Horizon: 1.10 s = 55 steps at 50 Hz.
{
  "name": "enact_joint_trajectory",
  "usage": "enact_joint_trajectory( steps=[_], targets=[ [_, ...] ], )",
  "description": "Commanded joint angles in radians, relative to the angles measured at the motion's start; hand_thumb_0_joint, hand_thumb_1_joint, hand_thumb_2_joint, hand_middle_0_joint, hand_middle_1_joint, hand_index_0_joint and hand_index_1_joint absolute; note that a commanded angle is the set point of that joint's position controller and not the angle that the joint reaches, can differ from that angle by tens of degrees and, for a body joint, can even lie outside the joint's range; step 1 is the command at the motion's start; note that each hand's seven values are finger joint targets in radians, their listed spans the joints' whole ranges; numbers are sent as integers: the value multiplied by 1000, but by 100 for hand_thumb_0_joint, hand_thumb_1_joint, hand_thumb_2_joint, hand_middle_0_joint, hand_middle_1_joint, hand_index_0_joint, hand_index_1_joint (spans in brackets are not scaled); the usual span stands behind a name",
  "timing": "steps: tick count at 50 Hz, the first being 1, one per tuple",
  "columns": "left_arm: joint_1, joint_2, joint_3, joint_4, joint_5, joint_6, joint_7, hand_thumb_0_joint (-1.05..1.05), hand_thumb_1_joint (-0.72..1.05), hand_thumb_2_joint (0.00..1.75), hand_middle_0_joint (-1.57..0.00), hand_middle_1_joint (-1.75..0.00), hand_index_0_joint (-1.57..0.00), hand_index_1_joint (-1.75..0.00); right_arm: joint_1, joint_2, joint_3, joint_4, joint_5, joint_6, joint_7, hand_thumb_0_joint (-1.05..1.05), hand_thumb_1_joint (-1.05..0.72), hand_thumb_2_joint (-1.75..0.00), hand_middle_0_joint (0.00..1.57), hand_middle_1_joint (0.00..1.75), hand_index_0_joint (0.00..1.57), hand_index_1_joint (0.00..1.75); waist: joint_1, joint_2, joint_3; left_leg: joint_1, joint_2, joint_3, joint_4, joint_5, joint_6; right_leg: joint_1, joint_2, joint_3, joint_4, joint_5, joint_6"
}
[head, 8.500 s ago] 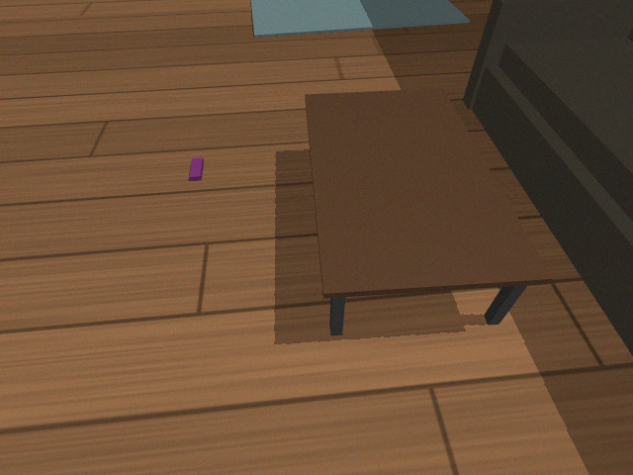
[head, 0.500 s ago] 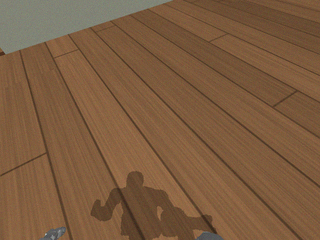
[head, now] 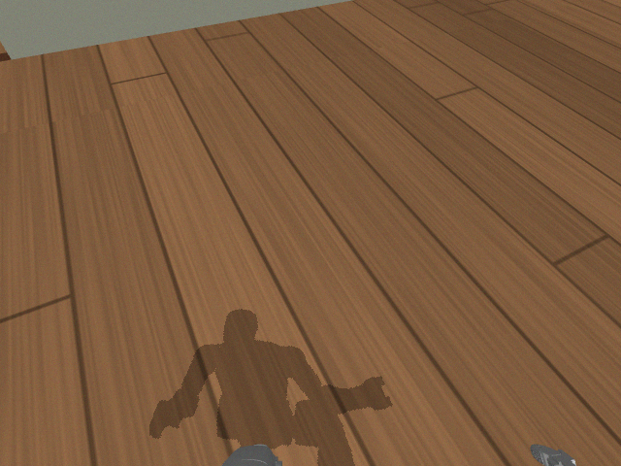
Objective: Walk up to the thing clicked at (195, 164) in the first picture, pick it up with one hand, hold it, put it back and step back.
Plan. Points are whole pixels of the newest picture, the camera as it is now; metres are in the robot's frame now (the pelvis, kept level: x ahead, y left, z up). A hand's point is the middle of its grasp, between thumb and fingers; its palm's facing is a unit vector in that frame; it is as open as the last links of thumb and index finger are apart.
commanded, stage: walk up
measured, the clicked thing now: out of the picture +0.37 -1.07 -0.74
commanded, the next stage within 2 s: stand in 1.62 s
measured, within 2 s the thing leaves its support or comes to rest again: neither
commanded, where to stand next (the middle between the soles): +0.27 -0.01 m, yaw -3 degrees
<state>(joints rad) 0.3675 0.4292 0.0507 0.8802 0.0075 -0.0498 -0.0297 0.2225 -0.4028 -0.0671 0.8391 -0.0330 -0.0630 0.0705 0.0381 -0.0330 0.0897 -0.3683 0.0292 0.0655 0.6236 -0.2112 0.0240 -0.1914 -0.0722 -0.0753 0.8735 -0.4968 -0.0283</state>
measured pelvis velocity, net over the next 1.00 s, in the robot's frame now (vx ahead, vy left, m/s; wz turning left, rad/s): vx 0.20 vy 0.01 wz -0.03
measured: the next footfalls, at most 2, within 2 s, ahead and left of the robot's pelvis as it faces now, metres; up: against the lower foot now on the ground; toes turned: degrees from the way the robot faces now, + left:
right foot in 0.36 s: +0.24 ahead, -0.13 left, +0.00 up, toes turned -3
left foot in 0.76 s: +0.31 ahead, +0.14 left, +0.00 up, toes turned +1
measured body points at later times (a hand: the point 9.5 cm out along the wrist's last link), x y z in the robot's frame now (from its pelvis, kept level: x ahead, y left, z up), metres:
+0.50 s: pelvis +0.15 -0.03 +0.01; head +0.16 -0.07 +0.46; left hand +0.20 +0.29 -0.07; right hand +0.20 -0.35 -0.13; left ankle +0.13 +0.11 -0.66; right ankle +0.21 -0.15 -0.72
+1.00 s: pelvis +0.20 +0.01 +0.00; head +0.22 +0.03 +0.45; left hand +0.28 +0.31 -0.13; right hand +0.30 -0.29 -0.11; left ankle +0.27 +0.13 -0.72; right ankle +0.20 -0.13 -0.72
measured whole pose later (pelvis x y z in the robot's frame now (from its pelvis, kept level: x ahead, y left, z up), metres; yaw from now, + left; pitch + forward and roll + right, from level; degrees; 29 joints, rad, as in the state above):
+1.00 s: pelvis +0.20 +0.01 +0.00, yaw -1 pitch -3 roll -2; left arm 0.19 0.37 0.00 1.00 0.00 -0.02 0.00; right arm 0.13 -0.36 -0.01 0.95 -0.01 0.00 0.02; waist 0.01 0.00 0.09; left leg -0.37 0.06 0.01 0.66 -0.25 -0.01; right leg -0.24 -0.01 -0.02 0.61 -0.32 0.02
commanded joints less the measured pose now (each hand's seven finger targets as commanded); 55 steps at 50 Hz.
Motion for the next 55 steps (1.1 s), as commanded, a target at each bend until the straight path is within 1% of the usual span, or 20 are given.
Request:
enact_joint_trajectory(
  steps=[1, 4, 10, 14, 17, 18, 19, 20, 21, 25, 31, 34, 37, 39, 40, 41, 43, 48, 51, 55],
  targets=[
    [-21, 226, 41, -94, -12, -28, 24, 0, 90, 90, -20, -30, -20, -30, 164, -311, -88, -46, 44, -15, -42, 0, -90, -90, 20, 30, 20, 30, -103, 132, -76, 347, 349, -506, -313, 90, 261, -446, 13, 154, 333, 6, -25],
    [42, 181, 44, -57, -24, -19, 6, 0, 90, 90, -20, -30, -20, -30, 106, -244, -54, -59, 44, -30, -47, 0, -90, -90, 20, 30, 20, 30, -43, 156, -24, 211, 220, -230, -302, 287, 166, -329, -13, 146, 209, 138, -16],
    [-18, 167, 48, -70, -4, -19, -16, 0, 90, 90, -20, -30, -20, -30, 58, -266, -63, -103, 26, -31, -40, 0, -90, -90, 20, 30, 20, 30, -50, 202, 19, 126, 228, -160, -366, 6, 225, -296, -49, 67, -57, 231, 29],
    [-35, 162, 58, -63, -2, -43, -13, 0, 90, 90, -20, -30, -20, -30, 42, -264, -64, -115, 19, -15, -30, 0, -90, -90, 20, 30, 20, 30, -45, 202, -11, 86, 202, -143, -273, 37, 200, -147, 1, 22, -237, 293, 22],
    [137, 212, 87, 2, 2, -64, 11, 0, 90, 90, -20, -30, -20, -30, 42, -197, -40, -138, 26, 3, -24, 0, -90, -90, 20, 30, 20, 30, 47, 3, -124, 4, 106, -48, 64, 15, 123, 177, 48, 15, -397, 354, 8],
    [204, 279, 111, 8, 9, -70, 23, 0, 90, 90, -20, -30, -20, -30, 85, -142, -22, -143, 31, 2, -22, 0, -90, -90, 20, 30, 20, 30, 78, -193, -168, -113, 11, 19, 312, -104, 75, 274, -90, 247, -504, 184, -37],
    [180, 337, 115, -28, 8, -77, 32, 0, 90, 90, -20, -30, -20, -30, 148, -110, -9, -136, 29, 14, -24, 0, -90, -90, 20, 30, 20, 30, 39, -249, -139, -265, -71, -30, 456, -314, 19, 281, -325, 655, -612, 107, -103],
    [117, 351, 111, -45, -2, -67, 32, 0, 90, 90, -20, -30, -20, -30, 123, -224, -38, -120, 21, 30, -33, 0, -90, -90, 20, 30, 20, 30, 36, -126, -112, -269, -13, -90, 520, -346, 18, 207, -387, 726, -617, 28, -220],
    [69, 340, 106, -60, -7, -64, 32, 0, 90, 90, -20, -30, -20, -30, 102, -241, -49, -105, 16, 36, -39, 0, -90, -90, 20, 30, 20, 30, 21, -112, -52, -276, 28, -119, 532, -354, 13, 104, -379, 705, -630, -45, -246],
    [-14, 263, 73, -71, -6, -65, 41, 0, 90, 90, -20, -30, -20, -30, 147, -214, -53, -45, 24, 54, -22, 0, -90, -90, 20, 30, 20, 30, -34, -113, 5, -185, 52, -132, 460, -130, -1, -50, -182, 326, -624, 99, -139],
    [-55, 224, 52, -91, 9, -51, 43, 0, 90, 90, -20, -30, -20, -30, 81, -151, -34, -22, 18, 61, -29, 0, -90, -90, 20, 30, 20, 30, -24, -156, -23, -25, 54, -63, 151, -79, -39, -142, -144, 135, -531, 430, -157],
    [-65, 233, 45, -77, 3, -35, 45, 0, 90, 90, -20, -30, -20, -30, 39, -152, -33, -2, 26, 50, -41, 0, -90, -90, 20, 30, 20, 30, -9, -145, -74, 65, 18, -33, 71, -24, -37, -131, -156, 138, -409, 602, -157],
    [-129, 192, 23, -82, -15, -8, 48, 0, 90, 90, -20, -30, -20, -30, 110, -172, -40, 44, 20, 31, -61, 0, -90, -90, 20, 30, 20, 30, -70, -55, -117, 215, 0, -41, -118, 107, 2, -198, -124, 128, -239, 470, -96],
    [-62, 101, -7, -69, -35, 11, 48, 0, 90, 90, -20, -30, -20, -30, 34, -267, -47, 14, 6, 21, -68, 0, -90, -90, 20, 30, 20, 30, -18, 207, -132, 196, 265, -437, -278, 73, 86, -257, 59, 50, -86, 95, 1],
    [-37, 152, 2, -33, -34, 24, 58, 0, 90, 90, -20, -30, -20, -30, -26, -301, -45, 3, 19, 24, -66, 0, -90, -90, 20, 30, 20, 30, -14, 219, -113, 90, 320, -478, -308, -71, 177, -196, 52, 97, -26, -82, 0],
    [-38, 184, 8, 1, -25, 28, 61, 0, 90, 90, -20, -30, -20, -30, -76, -298, -47, 11, 21, 32, -66, 0, -90, -90, 20, 30, 20, 30, -5, 235, -90, 10, 312, -476, -307, -163, 203, -138, 11, 96, -10, -69, 0],
    [-59, 182, 15, 38, -20, 23, 52, 0, 90, 90, -20, -30, -20, -30, -112, -238, -23, 18, 17, 37, -67, 0, -90, -90, 20, 30, 20, 30, -5, 233, -79, 6, 193, -308, -258, -112, 131, -111, 24, 89, -130, 10, -3],
    [-83, 172, 11, 96, -1, 3, 59, 0, 90, 90, -20, -30, -20, -30, -117, -177, 9, 45, 37, 41, -64, 0, -90, -90, 20, 30, 20, 30, -1, 188, -168, 58, 160, -221, -122, 120, 62, 52, -5, 124, -398, 296, -7],
    [-221, 187, 1, 83, -3, 12, 44, 0, 90, 90, -20, -30, -20, -30, -138, -189, 8, 89, 36, 40, -70, 0, -90, -90, 20, 30, 20, 30, -47, 100, -90, 110, 116, -213, -227, -197, 29, -98, -21, 160, -394, 179, -15],
    [-204, 150, -12, 144, -11, 5, 38, 0, 90, 90, -20, -30, -20, -30, -198, -190, 17, 117, 32, 33, -65, 0, -90, -90, 20, 30, 20, 30, -26, 99, -68, 81, 130, -225, -261, -171, 39, -48, -10, 144, -441, 214, -14]
  ],
)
